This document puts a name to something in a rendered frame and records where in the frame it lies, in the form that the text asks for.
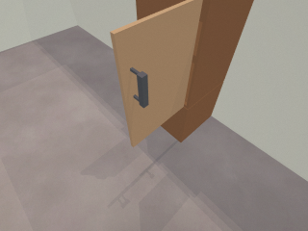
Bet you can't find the handle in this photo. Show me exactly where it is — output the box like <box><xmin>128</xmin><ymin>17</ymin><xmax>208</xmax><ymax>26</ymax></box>
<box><xmin>130</xmin><ymin>67</ymin><xmax>149</xmax><ymax>108</ymax></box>

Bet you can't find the cupboard door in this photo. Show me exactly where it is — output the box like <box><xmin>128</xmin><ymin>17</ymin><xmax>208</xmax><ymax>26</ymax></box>
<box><xmin>110</xmin><ymin>0</ymin><xmax>203</xmax><ymax>147</ymax></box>

